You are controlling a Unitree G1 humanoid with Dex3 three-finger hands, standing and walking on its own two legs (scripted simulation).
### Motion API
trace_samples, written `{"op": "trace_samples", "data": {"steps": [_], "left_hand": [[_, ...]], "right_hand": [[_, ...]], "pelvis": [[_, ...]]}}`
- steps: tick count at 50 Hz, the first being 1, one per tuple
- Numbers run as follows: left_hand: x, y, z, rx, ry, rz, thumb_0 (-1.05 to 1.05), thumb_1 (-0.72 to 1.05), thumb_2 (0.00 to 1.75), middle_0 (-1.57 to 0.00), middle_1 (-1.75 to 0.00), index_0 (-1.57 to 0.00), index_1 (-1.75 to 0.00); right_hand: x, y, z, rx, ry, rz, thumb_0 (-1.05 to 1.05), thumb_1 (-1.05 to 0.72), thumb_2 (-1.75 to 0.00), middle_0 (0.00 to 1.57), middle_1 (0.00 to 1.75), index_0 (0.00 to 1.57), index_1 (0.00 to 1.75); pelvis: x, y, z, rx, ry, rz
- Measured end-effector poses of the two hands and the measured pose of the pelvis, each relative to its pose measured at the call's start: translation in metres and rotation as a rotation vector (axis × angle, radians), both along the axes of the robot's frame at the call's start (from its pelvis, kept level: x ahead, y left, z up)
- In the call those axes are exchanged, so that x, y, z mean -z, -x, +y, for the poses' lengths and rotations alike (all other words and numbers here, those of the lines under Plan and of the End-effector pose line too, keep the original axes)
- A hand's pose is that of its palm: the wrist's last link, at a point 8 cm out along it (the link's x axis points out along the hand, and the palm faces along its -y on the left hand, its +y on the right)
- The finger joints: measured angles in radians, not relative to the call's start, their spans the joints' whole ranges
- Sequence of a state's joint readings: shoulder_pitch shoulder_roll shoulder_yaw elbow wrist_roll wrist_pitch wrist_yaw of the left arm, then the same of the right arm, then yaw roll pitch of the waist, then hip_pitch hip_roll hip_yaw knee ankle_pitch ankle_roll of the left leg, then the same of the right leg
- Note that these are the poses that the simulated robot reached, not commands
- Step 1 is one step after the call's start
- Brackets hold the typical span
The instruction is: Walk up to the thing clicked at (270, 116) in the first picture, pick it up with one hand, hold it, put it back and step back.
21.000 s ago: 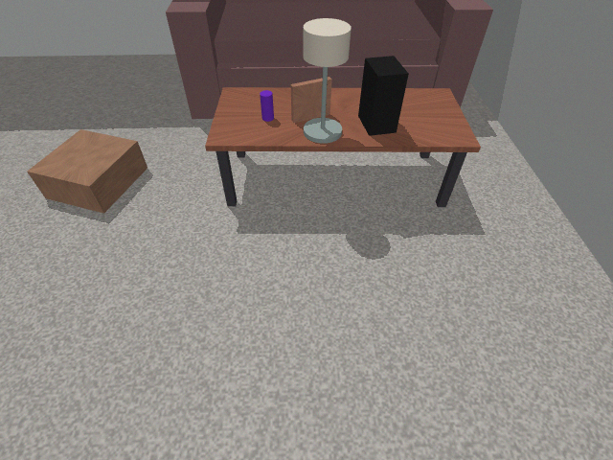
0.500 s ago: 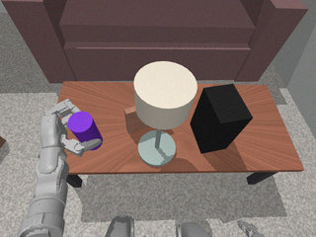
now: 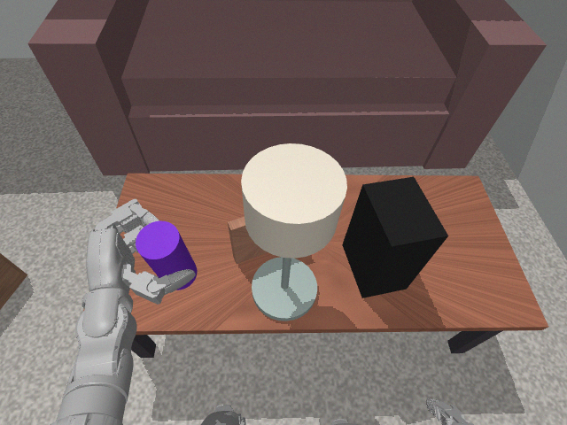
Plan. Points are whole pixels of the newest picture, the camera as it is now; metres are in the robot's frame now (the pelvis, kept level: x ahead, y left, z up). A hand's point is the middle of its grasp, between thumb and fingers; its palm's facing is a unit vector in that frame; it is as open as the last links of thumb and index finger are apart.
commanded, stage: lift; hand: left
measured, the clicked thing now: (169, 258) +0.35 +0.16 +0.04
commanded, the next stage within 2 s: hold in 0.10 s
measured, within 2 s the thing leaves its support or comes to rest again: neither
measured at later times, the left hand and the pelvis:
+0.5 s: hand (157, 252) +0.35 +0.17 +0.06, palm faces +0.15 -0.99 -0.01, open 9.3 cm; pelvis +0.00 +0.00 +0.01, yaw +0 degrees
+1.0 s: hand (153, 251) +0.34 +0.17 +0.08, palm faces +0.15 -0.99 +0.00, open 9.3 cm; pelvis +0.00 +0.00 +0.02, yaw +0 degrees
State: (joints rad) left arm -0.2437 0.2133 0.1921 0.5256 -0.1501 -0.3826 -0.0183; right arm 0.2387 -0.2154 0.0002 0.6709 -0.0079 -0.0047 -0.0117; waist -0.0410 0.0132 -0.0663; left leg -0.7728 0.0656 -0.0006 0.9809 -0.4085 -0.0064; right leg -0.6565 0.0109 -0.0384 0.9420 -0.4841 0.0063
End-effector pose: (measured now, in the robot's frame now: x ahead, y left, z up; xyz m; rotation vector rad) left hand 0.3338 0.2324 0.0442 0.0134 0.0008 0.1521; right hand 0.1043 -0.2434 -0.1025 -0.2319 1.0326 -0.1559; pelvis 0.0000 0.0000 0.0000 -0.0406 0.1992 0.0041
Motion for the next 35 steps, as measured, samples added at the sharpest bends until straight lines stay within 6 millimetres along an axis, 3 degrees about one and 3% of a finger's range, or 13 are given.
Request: {"op": "trace_samples", "data": {"steps": [35], "left_hand": [[-0.025, 0.018, -0.009, -0.001, 0.004, -0.014, -0.07, -0.59, 0.93, -0.93, -1.41, -1.01, -1.41]], "right_hand": [[-0.019, -0.01, 0.0, -0.005, -0.008, -0.065, 0.01, -0.92, -0.9, 0.2, 0.3, 0.2, 0.3]], "pelvis": [[-0.016, 0.0, -0.002, -0.001, -0.013, -0.069]]}}
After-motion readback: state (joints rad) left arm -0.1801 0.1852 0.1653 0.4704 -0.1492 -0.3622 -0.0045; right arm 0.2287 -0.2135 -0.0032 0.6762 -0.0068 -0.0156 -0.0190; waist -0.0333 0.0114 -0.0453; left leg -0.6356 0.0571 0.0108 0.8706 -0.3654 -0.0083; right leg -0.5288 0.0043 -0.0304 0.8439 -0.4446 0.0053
